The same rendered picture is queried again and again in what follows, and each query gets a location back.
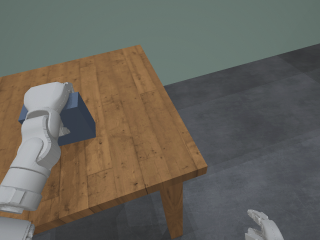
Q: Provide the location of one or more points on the table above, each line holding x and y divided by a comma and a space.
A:
141, 144

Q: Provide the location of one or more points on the robot left forearm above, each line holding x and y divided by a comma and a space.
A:
39, 151

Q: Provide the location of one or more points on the sponge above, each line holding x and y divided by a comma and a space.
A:
76, 117

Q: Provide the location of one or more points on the robot left hand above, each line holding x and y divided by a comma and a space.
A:
52, 95

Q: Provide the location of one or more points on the robot right hand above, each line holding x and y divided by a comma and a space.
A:
269, 230

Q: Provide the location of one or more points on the left robot upper arm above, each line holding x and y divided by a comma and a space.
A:
16, 229

